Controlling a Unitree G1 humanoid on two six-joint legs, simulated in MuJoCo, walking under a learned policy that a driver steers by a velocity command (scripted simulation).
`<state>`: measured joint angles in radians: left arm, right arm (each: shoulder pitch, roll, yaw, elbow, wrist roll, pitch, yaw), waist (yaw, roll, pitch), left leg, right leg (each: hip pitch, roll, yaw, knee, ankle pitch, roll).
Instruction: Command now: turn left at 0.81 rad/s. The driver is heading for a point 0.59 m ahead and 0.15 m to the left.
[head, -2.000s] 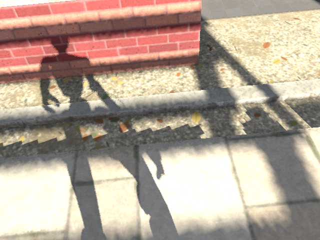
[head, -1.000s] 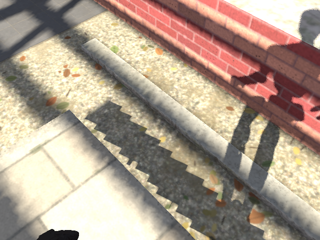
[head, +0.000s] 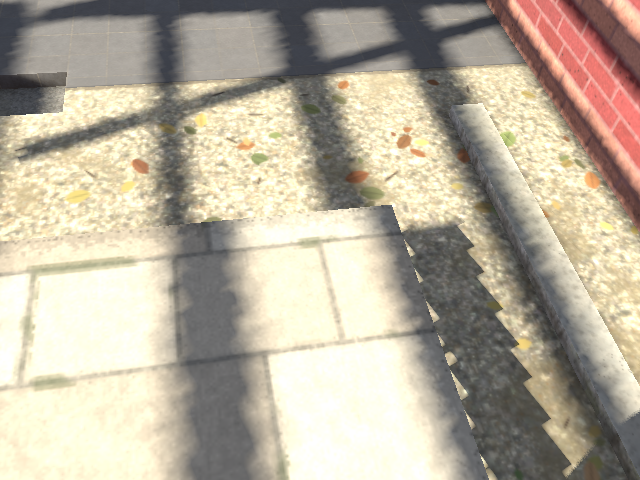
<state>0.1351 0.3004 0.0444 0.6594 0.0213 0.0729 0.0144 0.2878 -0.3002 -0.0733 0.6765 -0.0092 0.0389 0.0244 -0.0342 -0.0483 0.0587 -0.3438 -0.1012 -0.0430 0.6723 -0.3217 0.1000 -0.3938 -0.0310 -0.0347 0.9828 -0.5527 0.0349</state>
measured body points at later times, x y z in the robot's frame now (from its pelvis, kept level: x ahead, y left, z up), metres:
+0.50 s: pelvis +0.02 -0.01 +0.02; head +0.06 +0.02 +0.47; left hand +0.09 +0.33 -0.07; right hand +0.23 -0.26 -0.08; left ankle +0.02 +0.06 -0.72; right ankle +0.12 -0.11 -0.69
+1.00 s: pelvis +0.07 -0.01 +0.02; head +0.08 +0.01 +0.47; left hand -0.01 +0.25 -0.11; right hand +0.30 -0.15 -0.10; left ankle -0.01 +0.08 -0.72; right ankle +0.12 -0.10 -0.72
